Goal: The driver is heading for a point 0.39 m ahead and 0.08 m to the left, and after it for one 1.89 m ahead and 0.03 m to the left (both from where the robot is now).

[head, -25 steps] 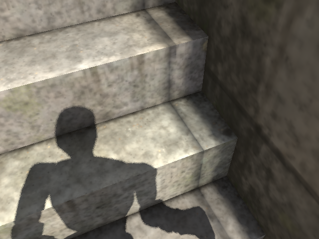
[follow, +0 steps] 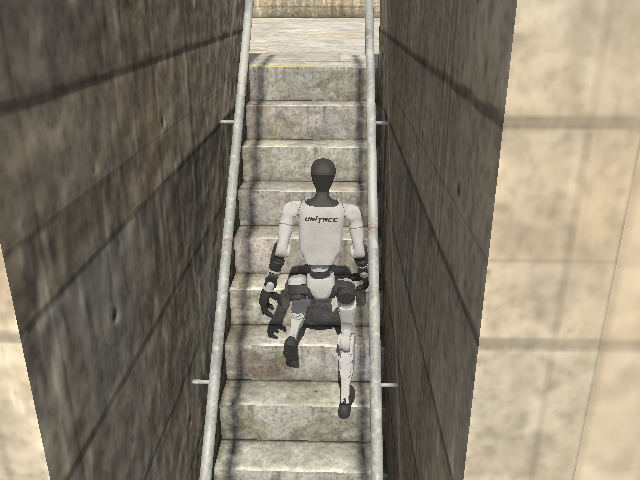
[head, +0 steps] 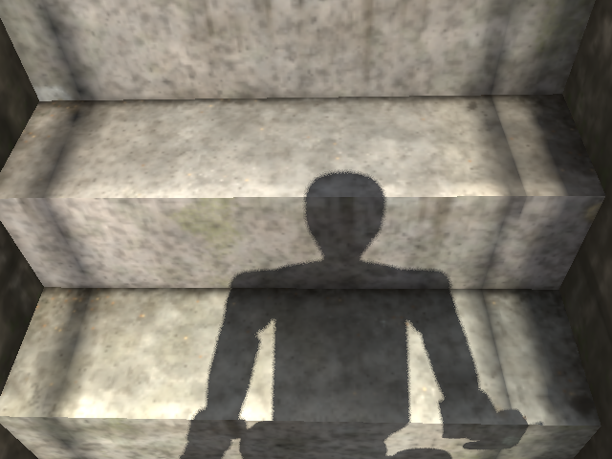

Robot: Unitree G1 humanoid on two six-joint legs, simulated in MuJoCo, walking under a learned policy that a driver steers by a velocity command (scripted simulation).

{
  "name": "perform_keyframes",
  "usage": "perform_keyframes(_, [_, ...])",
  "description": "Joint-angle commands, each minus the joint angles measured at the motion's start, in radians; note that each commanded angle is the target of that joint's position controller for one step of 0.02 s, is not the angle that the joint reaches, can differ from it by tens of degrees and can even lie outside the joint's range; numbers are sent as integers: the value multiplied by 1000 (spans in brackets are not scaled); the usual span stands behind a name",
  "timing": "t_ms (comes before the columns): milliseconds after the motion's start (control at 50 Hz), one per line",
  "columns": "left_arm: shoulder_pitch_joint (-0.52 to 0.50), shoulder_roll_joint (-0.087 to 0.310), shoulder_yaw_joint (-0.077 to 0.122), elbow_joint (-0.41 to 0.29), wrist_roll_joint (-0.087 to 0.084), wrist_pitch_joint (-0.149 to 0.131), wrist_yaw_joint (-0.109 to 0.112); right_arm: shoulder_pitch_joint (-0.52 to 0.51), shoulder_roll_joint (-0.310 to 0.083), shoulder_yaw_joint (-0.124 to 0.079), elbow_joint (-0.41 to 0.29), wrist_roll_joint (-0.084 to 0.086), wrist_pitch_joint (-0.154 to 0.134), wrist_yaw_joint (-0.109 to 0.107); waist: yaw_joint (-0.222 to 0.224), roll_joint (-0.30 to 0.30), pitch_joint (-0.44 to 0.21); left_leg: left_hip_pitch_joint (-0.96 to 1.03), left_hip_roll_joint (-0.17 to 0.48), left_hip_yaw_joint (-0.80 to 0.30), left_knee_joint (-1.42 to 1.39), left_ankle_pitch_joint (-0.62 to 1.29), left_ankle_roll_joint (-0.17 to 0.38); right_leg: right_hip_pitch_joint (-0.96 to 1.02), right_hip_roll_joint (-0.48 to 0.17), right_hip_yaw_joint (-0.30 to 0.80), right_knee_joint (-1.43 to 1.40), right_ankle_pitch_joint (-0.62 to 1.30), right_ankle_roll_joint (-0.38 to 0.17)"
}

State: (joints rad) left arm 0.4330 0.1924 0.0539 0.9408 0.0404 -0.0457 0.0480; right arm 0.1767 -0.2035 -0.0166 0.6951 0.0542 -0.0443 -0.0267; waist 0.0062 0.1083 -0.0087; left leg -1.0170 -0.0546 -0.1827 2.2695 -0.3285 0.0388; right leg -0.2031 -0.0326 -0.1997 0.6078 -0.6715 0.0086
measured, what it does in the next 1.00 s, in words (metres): climbs: left foot 0.22 m higher, then right foot 0.22 m higher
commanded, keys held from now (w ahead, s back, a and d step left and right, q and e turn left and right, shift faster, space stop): w+q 0.38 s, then w+e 0.04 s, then e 0.58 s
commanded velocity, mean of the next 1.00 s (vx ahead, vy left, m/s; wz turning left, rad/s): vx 0.32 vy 0.00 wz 0.11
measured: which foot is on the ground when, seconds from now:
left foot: up 0.00-0.24, down 0.26-0.92, up 0.94-1.00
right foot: down 0.00-0.30, up 0.32-0.88, down 0.90-1.00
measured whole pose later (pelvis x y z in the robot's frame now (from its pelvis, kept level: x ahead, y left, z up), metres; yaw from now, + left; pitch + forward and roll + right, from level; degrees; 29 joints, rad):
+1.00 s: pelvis +0.32 +0.12 +0.35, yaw +2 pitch +0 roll -4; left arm 0.13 0.19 0.01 0.58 0.03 0.05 0.06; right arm 0.15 -0.31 -0.04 0.68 0.01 0.03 -0.07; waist 0.07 0.00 0.09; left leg -0.41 -0.02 -0.08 1.43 -0.18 -0.01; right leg -0.75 0.15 0.04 1.27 -0.55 -0.10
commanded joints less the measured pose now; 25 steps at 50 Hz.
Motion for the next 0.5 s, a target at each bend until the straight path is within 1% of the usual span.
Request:
perform_keyframes(20, [-9,-43,-30,-25,9,-20,11,-67,84,43,-172,16,36,19,-65,-213,136,-370,56,-30,67,6,-10,172,-248,197,-284,632,-132])
perform_keyframes(40, [-88,-7,-34,-57,19,-19,25,-23,15,25,-206,-1,69,20,-127,-208,142,-222,44,49,50,25,-45,18,-248,136,-308,776,-100])
perform_keyframes(60, [-80,87,-20,-63,-6,-14,52,-43,26,30,-249,-18,90,12,-123,-249,150,-267,59,91,104,-3,-79,25,-274,159,-366,791,-117])
perform_keyframes(80, [-75,159,-8,-71,-5,-14,65,-39,8,25,-274,-17,106,-5,-126,-345,112,-261,124,48,143,25,-113,54,-384,278,-406,684,-153])
perform_keyframes(100, [0,110,-17,-71,-22,-8,75,-111,-14,17,-281,-8,114,-13,-42,-265,147,-360,130,-3,173,21,-114,105,-358,271,-424,494,-170])
perform_keyframes(120, [79,97,-12,-60,-28,-5,89,-148,-29,7,-270,-12,108,-1,9,-184,167,-444,109,14,168,-57,-99,237,-317,199,-396,554,-153])
perform_keyframes(140, [121,112,-8,-58,-12,1,98,-186,9,25,-292,-26,102,10,23,-167,196,-506,113,33,161,-132,-92,304,-327,177,-383,692,-136])
perform_keyframes(160, [125,143,2,-79,-15,9,96,-203,46,40,-312,-37,108,15,15,-173,203,-535,135,67,42,-146,-91,358,-315,142,-380,766,-114])
perform_keyframes(180, [107,170,14,-101,-22,36,107,-269,57,60,-352,-53,113,24,5,-131,190,-420,180,150,-248,-115,-91,286,-266,76,-415,744,-70])
perform_keyframes(200, [126,176,21,-97,-24,50,114,-381,71,72,-421,-64,110,36,20,-120,179,-282,184,245,-415,-106,-84,195,-284,79,-487,849,-81])
perform_keyframes(220, [35,215,31,-123,-24,57,107,-450,69,80,-472,-60,98,45,-8,-127,187,-49,182,291,-722,-118,-52,90,-278,2,-480,1264,-71])
perform_keyframes(240, [74,323,49,-94,-22,61,100,-425,74,86,-495,-25,102,69,-43,-235,42,289,64,370,-910,-422,23,61,-319,36,-455,1864,-143])
perform_keyframes(260, [52,375,77,-85,-13,60,72,-279,-33,26,-447,-15,105,72,-89,-264,-92,493,-43,484,-893,-393,24,128,-372,58,-359,2248,-201])
perform_keyframes(280, [10,421,81,-114,-35,49,57,-61,-132,-15,-366,-31,94,65,-152,-346,-205,580,-119,323,-1010,-434,96,234,-373,76,-140,2433,-212])
perform_keyframes(300, [-19,361,63,-179,-57,24,52,45,-235,-51,-315,-88,74,57,-209,-180,-308,732,-72,-31,-1180,-372,228,40,-237,112,199,2356,-172])
perform_keyframes(320, [-152,242,31,-237,-61,-16,6,235,-275,-73,-272,-87,92,2,-260,44,-447,1069,170,-631,-1670,-141,379,-191,-28,212,643,895,-44])
perform_keyframes(340, [-263,150,9,-297,-51,-51,-40,300,-243,-50,-154,-113,76,-36,-167,189,-455,1070,173,-838,-1832,-231,345,-413,84,357,1085,487,-43])
perform_keyframes(360, [-211,55,-7,-276,-55,-66,-75,391,-237,-44,-83,-107,65,-31,-153,181,-364,1021,210,-755,-1825,32,324,-517,105,450,1340,429,-55])
perform_keyframes(380, [-277,-8,-18,-331,-63,-73,-61,410,-207,-51,1,-64,46,-16,-132,96,-203,953,205,-681,-1801,40,301,-688,111,398,1447,352,-55])
perform_keyframes(400, [-389,-43,-41,-397,-49,-53,-43,314,-106,-33,26,-54,24,-4,-109,32,-21,776,95,-363,-1674,133,214,-716,91,305,1463,335,-64])
perform_keyframes(420, [-253,-26,-43,-383,-65,-30,-41,81,-12,-11,0,-78,-1,22,2,3,20,656,129,-233,-1537,274,136,-747,140,387,1570,237,-44])
perform_keyframes(440, [-171,-33,-45,-348,-69,-5,-42,-2,21,-13,12,-83,-30,51,51,-13,31,620,163,-197,-1549,398,129,-730,152,400,1660,198,-51])
perform_keyframes(460, [-144,-23,-49,-356,-78,11,-35,-32,-7,-15,19,-85,-41,62,87,-34,12,576,219,-200,-1605,482,111,-727,152,451,1658,240,-58])
perform_keyframes(480, [-125,-10,-50,-349,-72,45,-19,-135,-54,-19,8,-86,-36,56,163,-77,5,414,233,-184,-1662,220,97,-661,114,452,1544,386,-76])
perform_keyframes(500, [-160,35,-47,-359,-66,58,1,-186,-34,-4,-12,-95,-36,43,166,-146,56,286,209,-72,-1708,252,79,-559,129,446,1429,472,-68])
